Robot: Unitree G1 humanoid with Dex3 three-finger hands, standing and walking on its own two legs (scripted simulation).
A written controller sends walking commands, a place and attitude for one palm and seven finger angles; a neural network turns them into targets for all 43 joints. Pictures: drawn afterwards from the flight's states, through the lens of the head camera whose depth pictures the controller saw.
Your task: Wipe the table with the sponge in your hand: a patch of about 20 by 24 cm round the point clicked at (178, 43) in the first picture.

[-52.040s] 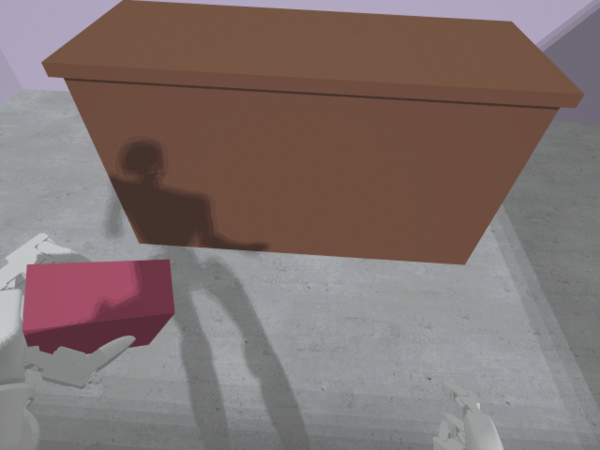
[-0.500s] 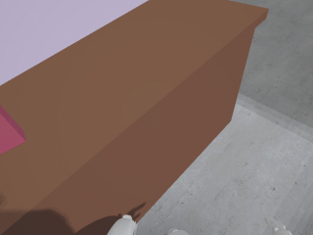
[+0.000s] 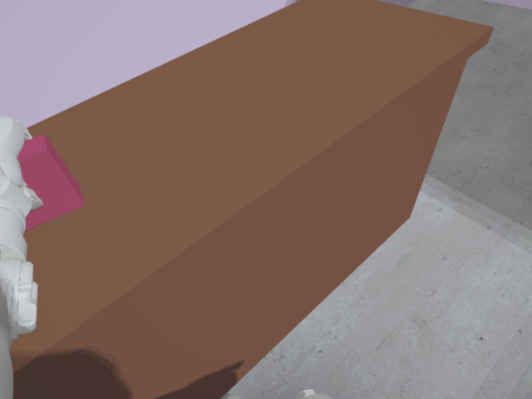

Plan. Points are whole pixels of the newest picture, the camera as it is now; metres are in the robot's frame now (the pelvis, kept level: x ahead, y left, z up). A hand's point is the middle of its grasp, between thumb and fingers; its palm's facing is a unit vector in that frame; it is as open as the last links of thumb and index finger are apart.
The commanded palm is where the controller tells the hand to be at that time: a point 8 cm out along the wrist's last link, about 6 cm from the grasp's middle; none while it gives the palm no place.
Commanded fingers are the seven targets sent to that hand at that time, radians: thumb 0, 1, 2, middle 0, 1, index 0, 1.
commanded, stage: wipe forward along the middle lane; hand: left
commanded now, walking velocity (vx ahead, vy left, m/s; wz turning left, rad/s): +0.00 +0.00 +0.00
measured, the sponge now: (26, 197) +0.43 +0.34 +0.14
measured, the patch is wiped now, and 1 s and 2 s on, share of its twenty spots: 0.90 0.90 0.90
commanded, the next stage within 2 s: slide back across to the first lane in 0.64 s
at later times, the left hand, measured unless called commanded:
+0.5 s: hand out of the picture +0.44 +0.36 +0.18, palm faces -0.03 +0.01 -1.00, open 9.8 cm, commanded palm +0.43 +0.36 +0.19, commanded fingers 0.00 0.10 1.30 -1.20 -1.60 -1.20 -1.60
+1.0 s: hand out of the picture +0.45 +0.37 +0.18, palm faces +0.00 -0.01 -1.00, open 9.8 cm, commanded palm +0.41 +0.38 +0.21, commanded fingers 0.00 0.10 1.30 -1.20 -1.60 -1.20 -1.60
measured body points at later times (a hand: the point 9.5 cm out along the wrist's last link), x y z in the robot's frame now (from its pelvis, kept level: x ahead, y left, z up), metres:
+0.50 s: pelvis +0.01 +0.05 +0.02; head +0.01 +0.03 +0.47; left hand +0.44 +0.35 +0.23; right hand +0.08 -0.21 -0.11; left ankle +0.09 +0.15 -0.70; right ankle +0.09 -0.02 -0.70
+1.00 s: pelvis +0.04 +0.08 +0.03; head +0.03 +0.05 +0.48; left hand +0.45 +0.37 +0.23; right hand +0.18 -0.16 -0.09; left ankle +0.10 +0.15 -0.70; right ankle +0.09 -0.02 -0.70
